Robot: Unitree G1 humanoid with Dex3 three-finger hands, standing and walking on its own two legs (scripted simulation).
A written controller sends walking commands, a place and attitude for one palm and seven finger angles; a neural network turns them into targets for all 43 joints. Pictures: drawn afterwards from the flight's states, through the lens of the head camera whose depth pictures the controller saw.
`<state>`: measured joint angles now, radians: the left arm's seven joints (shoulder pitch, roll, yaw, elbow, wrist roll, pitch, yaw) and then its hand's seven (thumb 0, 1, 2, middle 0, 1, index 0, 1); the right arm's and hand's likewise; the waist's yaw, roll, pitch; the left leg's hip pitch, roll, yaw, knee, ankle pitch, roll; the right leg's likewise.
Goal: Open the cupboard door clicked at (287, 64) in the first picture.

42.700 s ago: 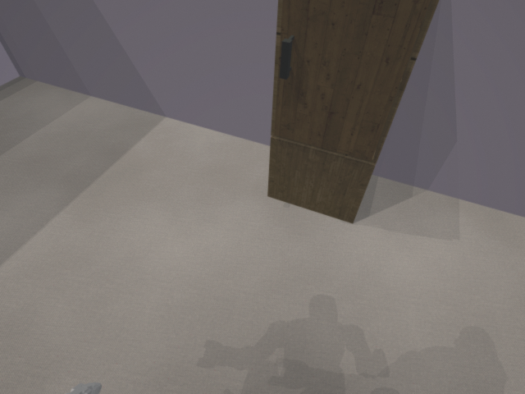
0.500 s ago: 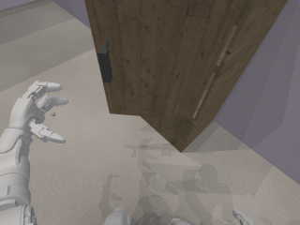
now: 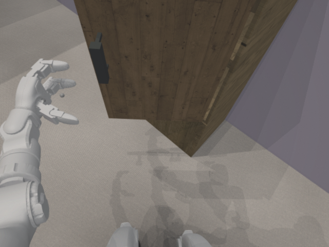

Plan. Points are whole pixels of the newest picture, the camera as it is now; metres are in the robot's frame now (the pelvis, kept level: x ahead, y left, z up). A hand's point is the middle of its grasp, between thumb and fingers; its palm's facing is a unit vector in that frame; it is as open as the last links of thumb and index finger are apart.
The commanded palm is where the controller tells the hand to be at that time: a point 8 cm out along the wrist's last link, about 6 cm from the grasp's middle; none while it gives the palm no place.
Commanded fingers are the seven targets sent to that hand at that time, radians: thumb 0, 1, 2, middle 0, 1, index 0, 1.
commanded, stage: move the hooked fingers beside the handle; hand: left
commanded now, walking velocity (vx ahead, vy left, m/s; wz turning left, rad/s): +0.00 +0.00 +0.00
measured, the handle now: (101, 58) +0.59 +0.17 +0.07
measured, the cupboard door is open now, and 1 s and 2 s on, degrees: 42 42 42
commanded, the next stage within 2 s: slide the fingers in behind the handle in 1.34 s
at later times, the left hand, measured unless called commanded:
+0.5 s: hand (72, 68) +0.54 +0.23 +0.08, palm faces -0.02 -1.00 +0.00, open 14.0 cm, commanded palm +0.54 +0.26 +0.07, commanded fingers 0.00 -0.50 0.30 -0.30 -1.20 -0.30 -1.20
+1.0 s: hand (72, 67) +0.55 +0.24 +0.08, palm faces -0.02 -1.00 +0.00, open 14.0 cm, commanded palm +0.53 +0.26 +0.07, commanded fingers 0.00 -0.50 0.30 -0.30 -1.20 -0.30 -1.20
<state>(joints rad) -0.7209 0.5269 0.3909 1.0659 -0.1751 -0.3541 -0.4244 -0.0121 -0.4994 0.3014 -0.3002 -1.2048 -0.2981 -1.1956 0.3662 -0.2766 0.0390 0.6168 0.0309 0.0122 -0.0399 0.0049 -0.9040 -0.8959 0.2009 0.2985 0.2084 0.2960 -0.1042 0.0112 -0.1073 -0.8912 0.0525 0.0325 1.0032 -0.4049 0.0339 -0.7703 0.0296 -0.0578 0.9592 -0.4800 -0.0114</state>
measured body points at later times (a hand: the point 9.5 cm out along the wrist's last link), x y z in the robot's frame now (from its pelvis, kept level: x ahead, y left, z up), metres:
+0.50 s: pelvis +0.00 +0.00 -0.02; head +0.15 +0.03 +0.41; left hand +0.53 +0.28 +0.09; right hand -0.03 -0.27 -0.11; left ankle +0.04 +0.10 -0.67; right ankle -0.01 -0.12 -0.67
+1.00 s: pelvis +0.02 +0.01 -0.01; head +0.16 +0.05 +0.41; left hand +0.54 +0.29 +0.08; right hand -0.02 -0.25 -0.10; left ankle +0.04 +0.10 -0.67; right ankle -0.01 -0.12 -0.67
